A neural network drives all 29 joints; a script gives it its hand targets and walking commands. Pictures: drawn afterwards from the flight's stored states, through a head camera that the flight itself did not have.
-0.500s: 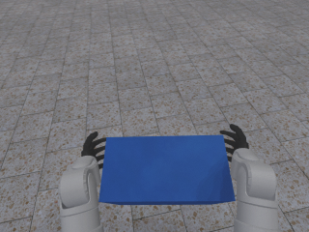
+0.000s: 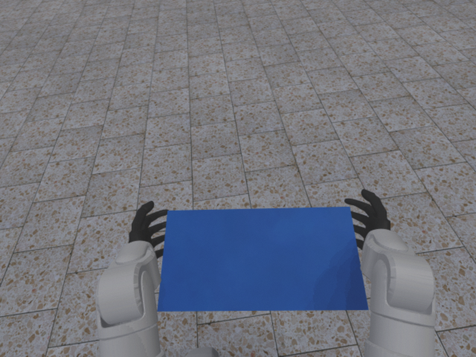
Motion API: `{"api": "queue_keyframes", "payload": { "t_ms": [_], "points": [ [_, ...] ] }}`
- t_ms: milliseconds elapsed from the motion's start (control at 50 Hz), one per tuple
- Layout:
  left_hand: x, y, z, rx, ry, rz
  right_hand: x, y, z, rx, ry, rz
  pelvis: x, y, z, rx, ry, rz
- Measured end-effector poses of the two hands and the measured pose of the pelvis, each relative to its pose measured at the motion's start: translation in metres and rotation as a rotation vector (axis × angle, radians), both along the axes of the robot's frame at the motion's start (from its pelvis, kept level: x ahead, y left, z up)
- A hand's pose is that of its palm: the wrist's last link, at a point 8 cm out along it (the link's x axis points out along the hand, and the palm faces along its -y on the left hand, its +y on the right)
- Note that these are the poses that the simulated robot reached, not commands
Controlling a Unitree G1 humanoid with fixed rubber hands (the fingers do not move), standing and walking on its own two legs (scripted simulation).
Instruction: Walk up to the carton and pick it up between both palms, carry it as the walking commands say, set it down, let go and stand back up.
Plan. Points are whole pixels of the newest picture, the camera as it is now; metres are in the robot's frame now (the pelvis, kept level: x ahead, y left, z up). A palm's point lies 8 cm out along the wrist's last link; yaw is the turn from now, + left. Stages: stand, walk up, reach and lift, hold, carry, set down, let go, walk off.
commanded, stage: carry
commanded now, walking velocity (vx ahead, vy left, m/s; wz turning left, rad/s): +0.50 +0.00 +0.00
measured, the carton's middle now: (258, 266) +0.27 +0.00 -0.03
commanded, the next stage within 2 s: none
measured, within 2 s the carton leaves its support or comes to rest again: neither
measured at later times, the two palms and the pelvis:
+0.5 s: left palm (169, 113) +0.59 +0.19 +0.07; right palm (332, 113) +0.55 -0.16 +0.08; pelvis +0.31 +0.05 +0.00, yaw -5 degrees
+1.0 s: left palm (191, 59) +0.80 +0.16 +0.07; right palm (325, 54) +0.79 -0.20 +0.07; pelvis +0.53 +0.00 -0.01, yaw -3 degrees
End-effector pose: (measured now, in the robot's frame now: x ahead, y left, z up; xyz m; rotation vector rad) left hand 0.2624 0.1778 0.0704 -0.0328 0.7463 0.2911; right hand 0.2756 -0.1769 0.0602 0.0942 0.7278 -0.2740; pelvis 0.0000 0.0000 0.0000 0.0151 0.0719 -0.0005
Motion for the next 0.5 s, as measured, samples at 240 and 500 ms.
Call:
{"api": "queue_keyframes", "payload": {
  "t_ms": [240, 500],
  "points": [
    [0.158, 0.013, 0.014, -0.03, -0.088, -0.042, 0.144, 0.012, 0.022, -0.034, -0.085, -0.02, 0.159, 0.022, -0.006, -0.006, -0.008, -0.026],
    [0.328, 0.011, -0.003, -0.058, -0.014, -0.142, 0.275, 0.013, 0.015, -0.064, -0.003, -0.134, 0.31, 0.045, 0.003, -0.024, 0.012, -0.085]
  ]
}}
